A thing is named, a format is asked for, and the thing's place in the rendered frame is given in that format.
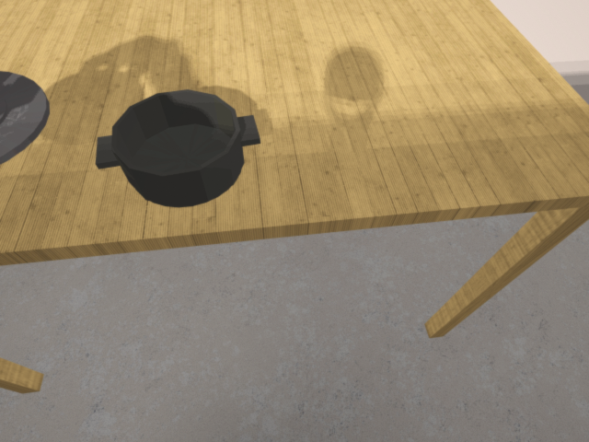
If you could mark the table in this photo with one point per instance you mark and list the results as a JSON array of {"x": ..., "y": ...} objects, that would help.
[{"x": 371, "y": 113}]

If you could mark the lid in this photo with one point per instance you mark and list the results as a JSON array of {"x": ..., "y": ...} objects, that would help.
[{"x": 24, "y": 112}]

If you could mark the pot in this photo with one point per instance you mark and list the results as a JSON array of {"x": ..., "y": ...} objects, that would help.
[{"x": 179, "y": 148}]

